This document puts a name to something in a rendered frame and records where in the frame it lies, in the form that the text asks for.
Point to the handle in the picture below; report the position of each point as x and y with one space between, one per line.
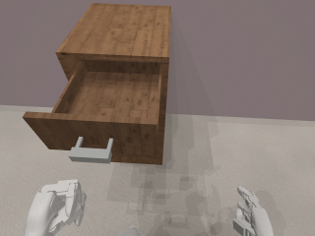
89 154

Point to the left robot hand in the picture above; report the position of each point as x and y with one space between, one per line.
65 198

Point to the cabinet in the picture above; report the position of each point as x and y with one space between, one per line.
123 32

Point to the drawer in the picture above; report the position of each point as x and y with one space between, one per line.
105 99

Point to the right robot hand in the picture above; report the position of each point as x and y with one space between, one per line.
257 221

